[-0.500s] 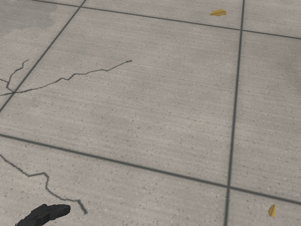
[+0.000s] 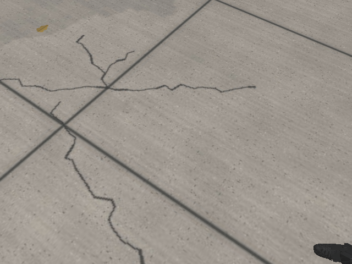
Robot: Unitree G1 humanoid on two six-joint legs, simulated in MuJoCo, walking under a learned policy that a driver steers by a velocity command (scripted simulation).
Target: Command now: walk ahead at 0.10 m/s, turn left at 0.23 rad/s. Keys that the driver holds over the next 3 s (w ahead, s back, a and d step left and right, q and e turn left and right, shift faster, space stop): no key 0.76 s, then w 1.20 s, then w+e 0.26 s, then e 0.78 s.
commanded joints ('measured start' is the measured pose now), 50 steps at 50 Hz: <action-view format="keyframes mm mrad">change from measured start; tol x16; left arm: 1 2 106 9 -67 -17 10 -4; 50 -32 95 15 101 -24 -13 21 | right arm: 1 125 -110 -24 -21 11 -11 -2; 46 -21 -31 -12 332 43 -48 -31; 50 222 -58 -38 448 43 -69 -16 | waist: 1 -81 84 -322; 12 1 114 -182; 17 -71 -145 -43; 50 -135 -92 11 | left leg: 1 538 312 -357 -138 538 250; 4 223 235 -247 -236 332 196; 14 49 83 -138 -189 -375 7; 18 316 33 -62 -108 -113 -29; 35 356 58 -71 -110 174 -29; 38 362 58 -68 -114 172 -31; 42 198 -27 27 -3 -353 -25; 46 -35 50 2 177 -316 9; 50 453 2 39 -98 -121 24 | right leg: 1 -337 -41 118 238 -29 10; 13 155 -19 74 -474 451 -35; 17 -178 -84 177 -643 51 -75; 38 47 -9 88 -557 520 -60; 44 54 -234 432 -773 -217 -243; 50 -107 -125 213 -586 227 -165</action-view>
